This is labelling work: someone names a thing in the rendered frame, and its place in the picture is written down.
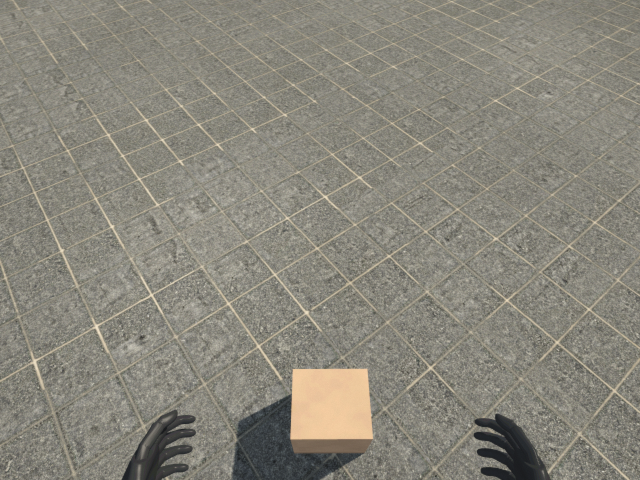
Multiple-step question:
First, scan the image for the robot left hand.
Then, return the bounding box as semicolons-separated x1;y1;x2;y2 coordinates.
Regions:
122;410;196;480

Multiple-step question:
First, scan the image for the carton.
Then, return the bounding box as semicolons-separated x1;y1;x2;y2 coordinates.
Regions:
290;369;373;453

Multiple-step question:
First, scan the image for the robot right hand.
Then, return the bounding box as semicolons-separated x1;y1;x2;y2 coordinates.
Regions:
474;413;551;480

